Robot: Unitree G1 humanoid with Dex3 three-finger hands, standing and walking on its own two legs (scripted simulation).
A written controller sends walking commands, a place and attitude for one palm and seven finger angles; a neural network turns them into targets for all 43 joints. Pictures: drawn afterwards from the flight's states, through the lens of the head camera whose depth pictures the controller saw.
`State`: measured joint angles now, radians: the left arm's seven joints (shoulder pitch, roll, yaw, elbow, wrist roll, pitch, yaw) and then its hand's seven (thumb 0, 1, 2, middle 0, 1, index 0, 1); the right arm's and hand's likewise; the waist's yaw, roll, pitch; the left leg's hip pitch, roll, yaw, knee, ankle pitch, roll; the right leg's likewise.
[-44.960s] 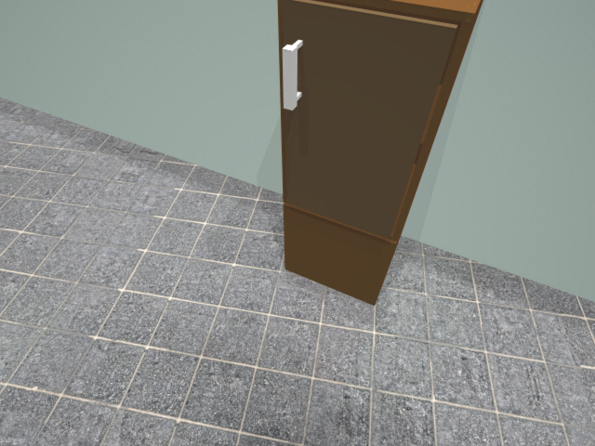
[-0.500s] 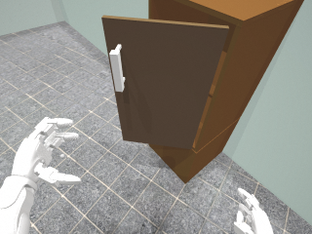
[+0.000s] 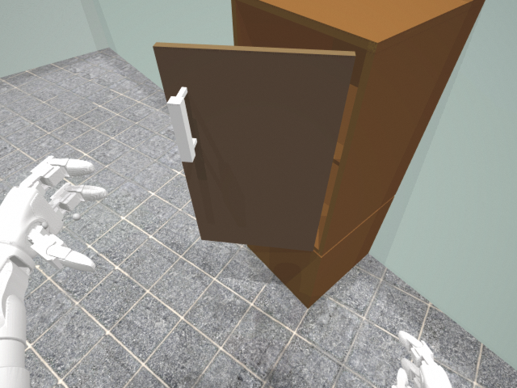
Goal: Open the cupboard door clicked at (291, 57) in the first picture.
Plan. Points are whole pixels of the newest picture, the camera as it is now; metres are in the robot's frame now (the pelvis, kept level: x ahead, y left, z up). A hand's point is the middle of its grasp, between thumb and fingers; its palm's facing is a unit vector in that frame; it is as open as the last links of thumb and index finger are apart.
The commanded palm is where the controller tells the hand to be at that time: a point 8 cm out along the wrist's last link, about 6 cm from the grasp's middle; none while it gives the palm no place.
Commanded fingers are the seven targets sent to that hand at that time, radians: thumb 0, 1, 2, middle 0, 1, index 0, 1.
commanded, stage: raise the hand with hooked fingers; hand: left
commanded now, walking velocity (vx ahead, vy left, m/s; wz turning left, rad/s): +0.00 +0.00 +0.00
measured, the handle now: (185, 125) +0.56 +0.20 +0.11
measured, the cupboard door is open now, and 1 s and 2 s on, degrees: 42 42 42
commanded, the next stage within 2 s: move the hooked fingers beside the handle in 0.38 s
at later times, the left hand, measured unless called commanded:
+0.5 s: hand (81, 224) +0.29 +0.27 +0.14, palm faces +0.03 -1.00 -0.05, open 14.0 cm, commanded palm +0.26 +0.32 +0.14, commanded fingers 0.00 -0.50 0.30 -0.30 -1.20 -0.30 -1.20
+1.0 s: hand (112, 186) +0.37 +0.26 +0.13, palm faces +0.00 -1.00 -0.02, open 14.0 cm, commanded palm +0.35 +0.31 +0.13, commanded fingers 0.00 -0.50 0.30 -0.30 -1.20 -0.30 -1.20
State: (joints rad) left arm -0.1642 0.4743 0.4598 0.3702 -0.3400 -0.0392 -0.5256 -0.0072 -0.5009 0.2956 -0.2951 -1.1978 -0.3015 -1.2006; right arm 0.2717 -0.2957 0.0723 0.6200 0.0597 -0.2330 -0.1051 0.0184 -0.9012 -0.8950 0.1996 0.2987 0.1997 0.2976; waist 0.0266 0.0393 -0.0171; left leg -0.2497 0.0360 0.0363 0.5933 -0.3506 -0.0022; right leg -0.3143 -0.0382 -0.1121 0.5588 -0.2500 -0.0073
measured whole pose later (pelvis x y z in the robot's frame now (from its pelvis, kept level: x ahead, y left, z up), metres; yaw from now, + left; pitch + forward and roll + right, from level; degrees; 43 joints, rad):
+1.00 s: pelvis -0.01 +0.00 +0.00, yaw -1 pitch +3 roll +0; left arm -0.45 0.50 0.43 0.71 -0.26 -0.11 -0.49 -0.01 -0.50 0.30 -0.30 -1.20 -0.30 -1.20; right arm 0.31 -0.31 0.07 0.64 0.05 -0.20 -0.10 0.02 -0.90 -0.89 0.20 0.30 0.20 0.30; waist -0.02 0.02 -0.02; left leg -0.32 0.03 0.05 0.60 -0.34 0.00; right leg -0.40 -0.04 -0.09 0.58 -0.24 -0.01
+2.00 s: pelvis +0.00 +0.02 -0.02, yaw -2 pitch +15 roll -2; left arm -1.01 0.76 0.47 1.28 -0.10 -0.23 -0.49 -0.01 -0.50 0.30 -0.30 -1.20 -0.30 -1.20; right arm 0.42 -0.31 0.07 0.64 0.02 0.01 -0.07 0.01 -0.90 -0.89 0.20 0.30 0.20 0.30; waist -0.17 0.00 -0.04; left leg -0.61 0.04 0.05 0.74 -0.39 0.02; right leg -0.66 -0.03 -0.09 0.64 -0.25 0.01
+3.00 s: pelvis +0.01 +0.01 -0.02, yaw -2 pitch +17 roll -2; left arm -1.03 0.75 0.47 1.28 -0.08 -0.23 -0.46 -0.01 -0.50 0.30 -0.30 -1.20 -0.31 -1.21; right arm 0.40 -0.31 0.07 0.60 0.02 0.06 -0.05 0.01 -0.90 -0.89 0.20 0.30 0.20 0.30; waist -0.18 0.01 -0.05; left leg -0.65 0.06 0.04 0.77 -0.41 0.01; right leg -0.69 -0.02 -0.09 0.67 -0.27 0.00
